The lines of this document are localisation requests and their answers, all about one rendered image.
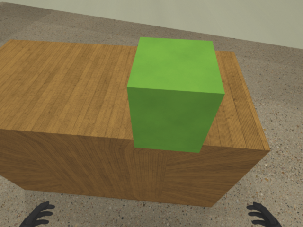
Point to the robot right hand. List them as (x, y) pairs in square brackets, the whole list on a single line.
[(269, 219)]

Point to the pedestal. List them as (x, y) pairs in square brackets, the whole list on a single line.
[(65, 127)]

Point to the robot left hand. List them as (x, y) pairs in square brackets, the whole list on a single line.
[(31, 220)]

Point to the carton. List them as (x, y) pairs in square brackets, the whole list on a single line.
[(174, 92)]

